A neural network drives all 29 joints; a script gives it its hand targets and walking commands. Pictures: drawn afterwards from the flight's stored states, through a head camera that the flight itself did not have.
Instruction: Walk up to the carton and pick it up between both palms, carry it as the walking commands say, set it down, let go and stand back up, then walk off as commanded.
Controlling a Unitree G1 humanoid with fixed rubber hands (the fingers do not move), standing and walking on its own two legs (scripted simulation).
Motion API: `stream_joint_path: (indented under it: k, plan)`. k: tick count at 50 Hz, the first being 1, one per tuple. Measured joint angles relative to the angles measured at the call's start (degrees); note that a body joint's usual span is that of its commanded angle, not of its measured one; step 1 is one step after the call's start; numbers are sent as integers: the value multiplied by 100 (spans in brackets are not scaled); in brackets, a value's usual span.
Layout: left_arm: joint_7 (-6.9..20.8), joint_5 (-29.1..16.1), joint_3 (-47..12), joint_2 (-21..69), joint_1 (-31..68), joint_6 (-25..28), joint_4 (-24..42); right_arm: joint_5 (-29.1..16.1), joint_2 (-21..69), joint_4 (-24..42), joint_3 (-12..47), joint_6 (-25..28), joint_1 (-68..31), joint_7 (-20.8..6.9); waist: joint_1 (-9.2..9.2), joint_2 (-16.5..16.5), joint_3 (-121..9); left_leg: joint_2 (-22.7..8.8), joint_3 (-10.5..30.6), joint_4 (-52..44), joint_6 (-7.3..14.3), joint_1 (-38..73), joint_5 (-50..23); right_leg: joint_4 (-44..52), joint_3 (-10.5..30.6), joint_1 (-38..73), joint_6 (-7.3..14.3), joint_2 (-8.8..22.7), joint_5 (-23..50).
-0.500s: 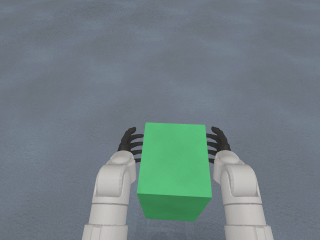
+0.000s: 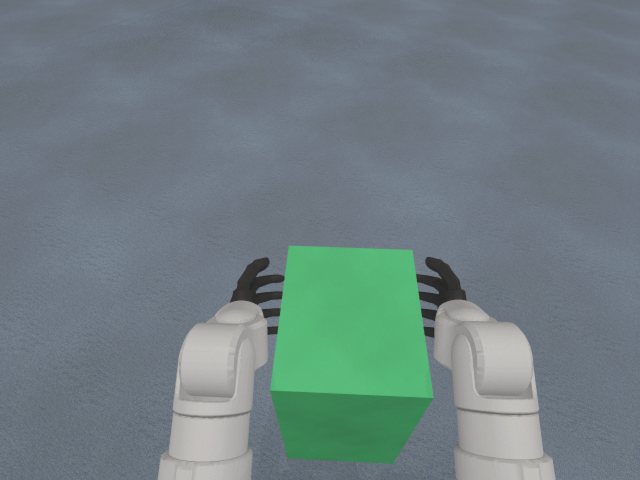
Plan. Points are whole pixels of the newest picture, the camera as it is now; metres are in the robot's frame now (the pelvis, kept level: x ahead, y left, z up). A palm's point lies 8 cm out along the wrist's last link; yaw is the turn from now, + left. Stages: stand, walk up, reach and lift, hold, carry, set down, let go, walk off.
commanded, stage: carry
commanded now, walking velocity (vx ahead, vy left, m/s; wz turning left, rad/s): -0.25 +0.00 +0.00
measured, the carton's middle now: (344, 363) +0.28 +0.02 +0.02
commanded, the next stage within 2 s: none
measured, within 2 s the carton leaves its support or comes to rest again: neither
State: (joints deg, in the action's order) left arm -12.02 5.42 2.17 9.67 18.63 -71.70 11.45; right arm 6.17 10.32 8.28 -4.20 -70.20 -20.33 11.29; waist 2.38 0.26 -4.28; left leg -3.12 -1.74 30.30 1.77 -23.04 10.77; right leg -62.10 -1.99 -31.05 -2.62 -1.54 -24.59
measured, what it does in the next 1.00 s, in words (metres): walks backwards: right foot, then left foot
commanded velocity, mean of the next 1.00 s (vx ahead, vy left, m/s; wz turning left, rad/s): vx -0.25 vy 0.00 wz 0.00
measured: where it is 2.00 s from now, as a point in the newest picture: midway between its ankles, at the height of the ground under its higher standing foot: outside the picture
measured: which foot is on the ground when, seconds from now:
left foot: down 0.00-0.16, up 0.18-0.50, down 0.52-0.92, up 0.94-1.00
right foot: up 0.00-0.12, down 0.14-0.54, up 0.56-0.88, down 0.90-1.00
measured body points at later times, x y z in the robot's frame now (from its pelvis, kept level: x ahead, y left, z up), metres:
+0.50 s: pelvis -0.20 -0.01 -0.01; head -0.20 -0.01 +0.44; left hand +0.11 +0.09 +0.08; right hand +0.11 -0.14 +0.08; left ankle -0.25 +0.11 -0.73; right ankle -0.11 -0.13 -0.74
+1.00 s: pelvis -0.43 -0.01 +0.00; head -0.42 -0.03 +0.44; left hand -0.12 +0.08 +0.07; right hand -0.13 -0.15 +0.06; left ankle -0.33 +0.11 -0.70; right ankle -0.44 -0.11 -0.74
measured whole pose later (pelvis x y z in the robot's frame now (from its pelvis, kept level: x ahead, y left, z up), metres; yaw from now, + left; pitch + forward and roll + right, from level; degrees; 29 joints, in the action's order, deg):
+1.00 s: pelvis -0.43 -0.01 +0.00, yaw -2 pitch +3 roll +0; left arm -10.7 6.3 0.8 9.7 18.6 -70.6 8.2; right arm 6.0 9.4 9.1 -3.6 -70.0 -17.3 11.5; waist -0.4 2.3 -2.4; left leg -1.1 -0.6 47.8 -0.5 -34.9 21.4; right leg -30.9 -4.0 -17.4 2.0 0.0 -16.2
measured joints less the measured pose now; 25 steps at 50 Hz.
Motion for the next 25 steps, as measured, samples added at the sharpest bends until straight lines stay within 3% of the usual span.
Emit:
stream_joint_path:
  k: [4, 7, 9, 12, 14, 16, 20, 23, 25]
  plan:
    - [-5, 16, 85, 39, 112, 25, 34, 105, 46, 36, -53, -1, -132, -41, -29, 99, -114, -92, -20, -91, -45, -353, -322, 1545, -91, 848, 78, -31, -282]
    - [21, 28, 159, 69, 196, 44, -38, 167, 55, 23, -63, -2, -161, -56, -73, 134, -129, -86, -81, -74, -119, -627, -562, 3133, -261, 1554, 140, 43, 364]
    - [65, 50, 98, 71, 175, 130, -182, 156, 20, 7, -80, 49, -71, -55, -111, 323, -45, -155, -31, 195, -183, -830, -260, 3279, -303, 1482, 352, -37, 840]
    - [112, 81, -82, 27, 56, 78, -338, -8, -67, 24, -17, 3, 202, 13, -241, 194, 102, 141, 46, 1950, -205, -1216, 1198, 3121, -215, 1303, 462, 149, 845]
    - [133, 96, -112, 11, 3, 26, -291, -101, -84, 58, 27, -35, 244, 90, -338, 124, 175, 286, 54, 3028, -250, -1355, 1325, 3180, -141, 1205, 453, 255, 1003]
    - [150, 114, -95, 11, -3, 19, -201, -148, -79, 109, 45, -32, 219, 139, -413, 83, 206, 340, 29, 3516, -338, -1283, 1333, 3235, -86, 1072, 441, 321, 1195]
    - [175, 148, -34, 27, 50, 62, -43, -177, -39, 203, 18, 11, 94, 195, -461, 19, 123, 370, -20, 2812, -397, -638, 1587, 3296, -37, 732, 425, 403, 1528]
    - [182, 181, 3, 45, 110, 92, -50, -160, -1, 168, -63, 33, -16, 193, -436, -50, 1, 386, -46, 1719, -321, -32, 1732, 3341, -60, 453, 399, 450, 1784]
    - [185, 199, 37, 54, 135, 111, -94, -131, 24, 84, -114, 53, -86, 171, -423, -115, -62, 387, -97, 775, -261, 403, 1425, 3345, -94, 259, 355, 489, 1957]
